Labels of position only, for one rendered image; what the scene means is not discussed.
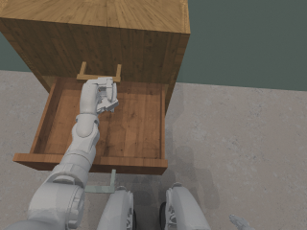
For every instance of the robot right thigh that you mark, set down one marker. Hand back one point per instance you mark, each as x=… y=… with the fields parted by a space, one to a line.
x=189 y=215

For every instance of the drawer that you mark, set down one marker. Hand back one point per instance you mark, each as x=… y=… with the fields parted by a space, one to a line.
x=132 y=137

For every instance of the left robot hand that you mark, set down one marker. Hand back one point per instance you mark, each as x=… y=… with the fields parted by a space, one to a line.
x=90 y=96

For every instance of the right robot shin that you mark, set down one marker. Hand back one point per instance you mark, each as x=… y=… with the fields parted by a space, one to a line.
x=171 y=221

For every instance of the left robot upper arm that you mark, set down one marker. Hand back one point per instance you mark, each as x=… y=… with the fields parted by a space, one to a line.
x=56 y=206

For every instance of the cabinet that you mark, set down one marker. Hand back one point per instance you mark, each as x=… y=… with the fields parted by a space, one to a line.
x=136 y=40

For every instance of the right robot hand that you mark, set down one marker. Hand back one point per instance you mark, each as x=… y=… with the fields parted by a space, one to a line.
x=240 y=223

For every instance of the left robot forearm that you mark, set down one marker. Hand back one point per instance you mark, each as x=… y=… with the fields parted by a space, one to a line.
x=75 y=164

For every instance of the handle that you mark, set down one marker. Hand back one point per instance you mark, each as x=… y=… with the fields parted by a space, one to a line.
x=83 y=78
x=103 y=189

